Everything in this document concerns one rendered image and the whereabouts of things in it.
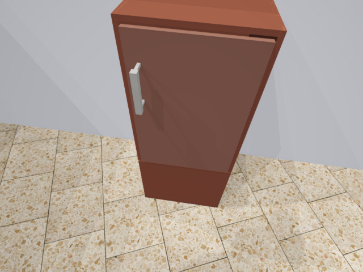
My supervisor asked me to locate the handle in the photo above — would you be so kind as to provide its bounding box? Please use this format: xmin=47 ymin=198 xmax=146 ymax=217
xmin=129 ymin=63 xmax=145 ymax=115

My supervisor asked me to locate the cupboard door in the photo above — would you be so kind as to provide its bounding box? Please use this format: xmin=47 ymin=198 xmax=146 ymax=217
xmin=118 ymin=24 xmax=276 ymax=173

